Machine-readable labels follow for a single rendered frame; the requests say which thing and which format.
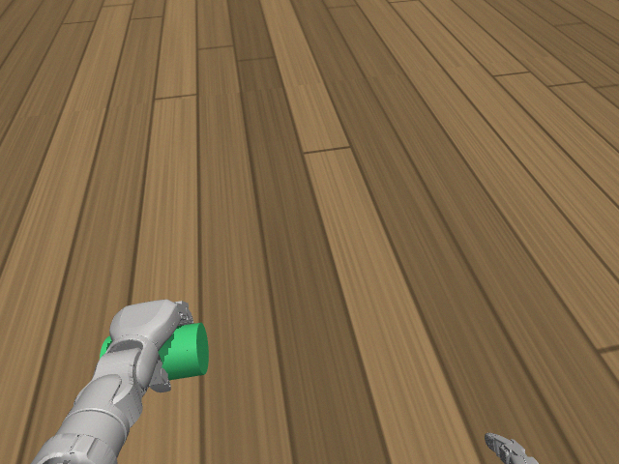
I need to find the can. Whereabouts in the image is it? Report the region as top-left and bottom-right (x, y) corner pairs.
(100, 323), (209, 380)

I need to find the left robot arm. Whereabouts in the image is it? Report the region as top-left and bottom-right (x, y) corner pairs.
(31, 334), (159, 464)

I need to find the right robot hand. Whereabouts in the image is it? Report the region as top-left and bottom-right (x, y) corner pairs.
(485, 433), (539, 464)

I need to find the left robot hand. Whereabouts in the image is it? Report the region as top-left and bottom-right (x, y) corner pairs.
(109, 299), (193, 392)

